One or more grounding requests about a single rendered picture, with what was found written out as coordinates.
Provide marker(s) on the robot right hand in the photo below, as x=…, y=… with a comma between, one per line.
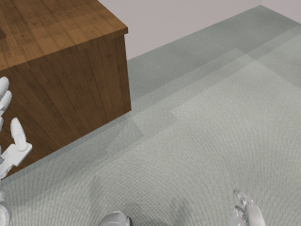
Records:
x=250, y=216

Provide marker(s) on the robot left thigh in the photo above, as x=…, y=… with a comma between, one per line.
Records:
x=114, y=219

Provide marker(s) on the robot left forearm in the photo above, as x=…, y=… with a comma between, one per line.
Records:
x=5, y=211

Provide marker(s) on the robot left hand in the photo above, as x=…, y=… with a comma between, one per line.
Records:
x=17, y=152

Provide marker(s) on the counter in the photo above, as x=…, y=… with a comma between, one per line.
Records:
x=66, y=65

